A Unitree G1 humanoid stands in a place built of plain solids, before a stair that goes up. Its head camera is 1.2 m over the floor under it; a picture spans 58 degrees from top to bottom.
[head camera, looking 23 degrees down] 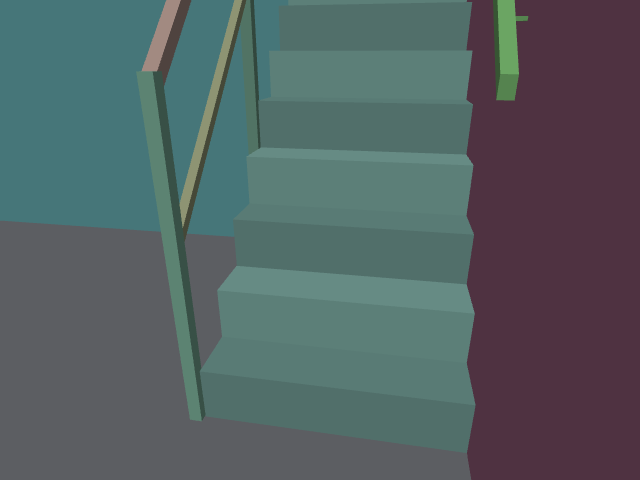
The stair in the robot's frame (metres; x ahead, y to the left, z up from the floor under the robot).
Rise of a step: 0.20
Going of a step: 0.20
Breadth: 0.91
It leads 10 degrees to the right of straight ahead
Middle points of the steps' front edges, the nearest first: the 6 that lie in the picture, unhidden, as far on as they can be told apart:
1.11 -0.03 0.20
1.31 -0.07 0.41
1.52 -0.10 0.61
1.72 -0.14 0.82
1.92 -0.17 1.02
2.12 -0.21 1.22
